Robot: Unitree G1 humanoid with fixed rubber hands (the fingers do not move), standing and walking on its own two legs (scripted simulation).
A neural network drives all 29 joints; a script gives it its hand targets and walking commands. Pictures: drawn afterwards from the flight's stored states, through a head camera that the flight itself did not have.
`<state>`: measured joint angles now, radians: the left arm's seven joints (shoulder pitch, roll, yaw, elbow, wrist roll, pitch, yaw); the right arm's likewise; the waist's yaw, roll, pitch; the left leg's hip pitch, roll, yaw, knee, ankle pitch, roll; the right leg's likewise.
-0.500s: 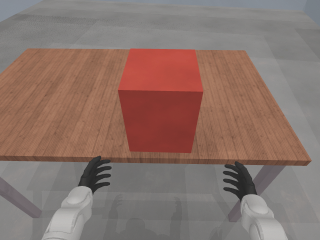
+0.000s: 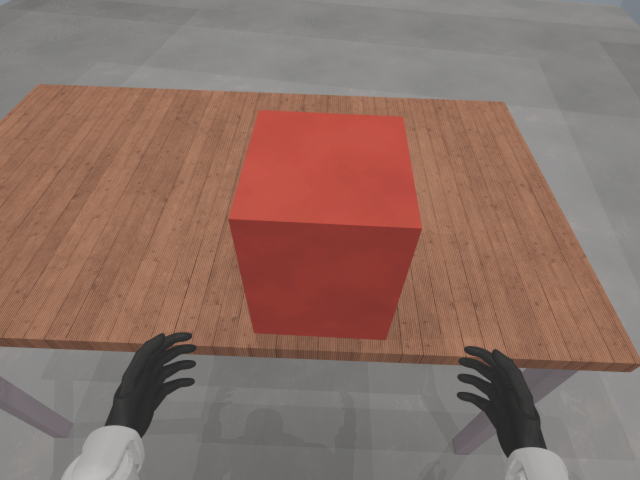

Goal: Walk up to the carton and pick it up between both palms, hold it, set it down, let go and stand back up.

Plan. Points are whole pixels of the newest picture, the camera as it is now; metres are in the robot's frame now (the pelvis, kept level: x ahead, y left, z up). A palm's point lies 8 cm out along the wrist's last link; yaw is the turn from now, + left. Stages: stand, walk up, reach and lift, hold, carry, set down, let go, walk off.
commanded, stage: reach and lift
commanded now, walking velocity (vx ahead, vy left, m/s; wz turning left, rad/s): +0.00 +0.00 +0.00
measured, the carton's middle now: (325, 230) +0.44 +0.01 +0.05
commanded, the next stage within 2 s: none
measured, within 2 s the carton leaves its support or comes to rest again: neither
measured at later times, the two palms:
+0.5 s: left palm (138, 375) +0.22 +0.21 +0.05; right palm (504, 394) +0.21 -0.19 +0.05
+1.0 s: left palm (158, 292) +0.30 +0.20 +0.09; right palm (525, 310) +0.28 -0.21 +0.10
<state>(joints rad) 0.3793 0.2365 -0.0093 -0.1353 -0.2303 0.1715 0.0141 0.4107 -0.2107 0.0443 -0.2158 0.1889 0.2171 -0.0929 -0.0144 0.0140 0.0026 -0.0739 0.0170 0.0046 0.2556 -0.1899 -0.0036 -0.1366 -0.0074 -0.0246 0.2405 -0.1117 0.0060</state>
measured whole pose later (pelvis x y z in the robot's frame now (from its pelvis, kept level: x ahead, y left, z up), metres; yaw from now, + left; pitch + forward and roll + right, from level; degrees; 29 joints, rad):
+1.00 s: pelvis +0.00 +0.02 +0.00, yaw -1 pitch +0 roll -1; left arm -0.10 0.25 -0.02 -0.09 -0.28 0.45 0.13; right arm -0.10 -0.34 -0.08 -0.08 0.31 0.45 -0.06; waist -0.03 0.01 0.01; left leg -0.09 0.00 0.03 0.30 -0.22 0.02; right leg -0.13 -0.02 0.00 0.23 -0.10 0.03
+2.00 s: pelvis +0.01 +0.00 +0.00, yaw +1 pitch +10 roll +0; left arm -0.93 0.33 0.00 0.74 -0.31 0.46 0.09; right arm -0.92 -0.38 -0.04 0.72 0.30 0.45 -0.07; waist -0.05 0.02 -0.12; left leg -0.24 0.01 -0.01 0.21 -0.15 -0.01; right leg -0.29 -0.01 -0.03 0.17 -0.06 0.01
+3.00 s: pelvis +0.00 +0.00 -0.01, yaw +0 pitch +26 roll +0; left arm -0.89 0.20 0.08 1.06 -0.15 -0.07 0.07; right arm -0.85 -0.21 -0.07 0.96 0.10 -0.05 -0.06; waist -0.04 0.03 -0.23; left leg -0.56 0.01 0.00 0.18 -0.07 -0.02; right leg -0.61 -0.01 -0.02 0.13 0.02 0.01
